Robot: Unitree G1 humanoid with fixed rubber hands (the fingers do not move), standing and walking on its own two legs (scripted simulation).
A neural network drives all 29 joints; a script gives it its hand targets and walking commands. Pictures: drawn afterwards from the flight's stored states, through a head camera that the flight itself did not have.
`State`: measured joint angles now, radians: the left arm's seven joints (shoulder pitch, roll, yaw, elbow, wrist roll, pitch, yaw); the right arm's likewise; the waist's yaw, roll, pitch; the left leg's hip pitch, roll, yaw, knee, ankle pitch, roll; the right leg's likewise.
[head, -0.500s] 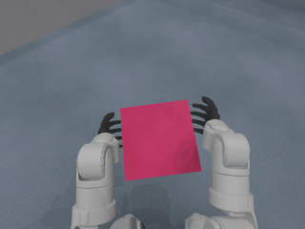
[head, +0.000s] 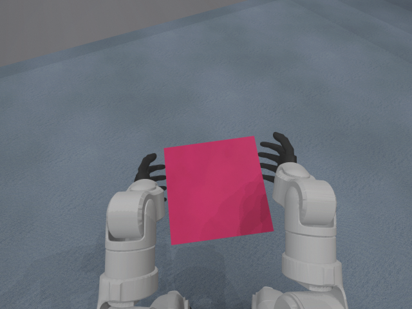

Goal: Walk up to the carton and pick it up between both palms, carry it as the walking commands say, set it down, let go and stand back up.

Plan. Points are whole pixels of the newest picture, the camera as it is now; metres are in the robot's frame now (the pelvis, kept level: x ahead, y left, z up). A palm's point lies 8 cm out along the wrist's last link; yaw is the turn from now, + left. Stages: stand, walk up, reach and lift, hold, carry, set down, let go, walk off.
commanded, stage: carry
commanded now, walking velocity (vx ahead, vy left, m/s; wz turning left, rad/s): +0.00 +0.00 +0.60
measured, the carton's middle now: (215, 195) +0.33 -0.02 +0.00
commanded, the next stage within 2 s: none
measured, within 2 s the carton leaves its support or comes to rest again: neither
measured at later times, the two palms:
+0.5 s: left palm (36, 297) +0.15 +0.24 +0.08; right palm (207, 225) +0.22 +0.00 +0.10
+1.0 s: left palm out of the picture -0.04 +0.32 +0.08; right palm out of the picture +0.10 +0.11 +0.09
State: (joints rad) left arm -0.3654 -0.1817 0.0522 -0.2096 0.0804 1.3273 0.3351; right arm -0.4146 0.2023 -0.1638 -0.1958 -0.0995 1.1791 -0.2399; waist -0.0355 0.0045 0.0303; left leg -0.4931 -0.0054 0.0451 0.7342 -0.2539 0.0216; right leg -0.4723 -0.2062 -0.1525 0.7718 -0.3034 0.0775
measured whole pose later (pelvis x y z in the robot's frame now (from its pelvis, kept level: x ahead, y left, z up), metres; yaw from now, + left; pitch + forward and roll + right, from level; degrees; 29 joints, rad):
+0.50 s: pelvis -0.12 +0.05 +0.00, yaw +16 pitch +3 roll +1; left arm -0.38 -0.19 0.08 -0.19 0.12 1.30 0.29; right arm -0.42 0.20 -0.17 -0.20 -0.09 1.17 -0.23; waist -0.04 -0.01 0.02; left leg -0.52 -0.02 0.06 0.72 -0.23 0.02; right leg -0.49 -0.21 -0.14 0.83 -0.42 0.09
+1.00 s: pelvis -0.23 +0.06 +0.00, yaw +32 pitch +2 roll +0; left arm -0.40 -0.19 0.11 -0.16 0.13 1.29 0.29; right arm -0.43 0.21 -0.18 -0.14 -0.11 1.15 -0.20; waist -0.03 -0.02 0.01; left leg -0.55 -0.03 0.06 0.75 -0.23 0.05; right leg -0.53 -0.18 -0.11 0.90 -0.50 0.09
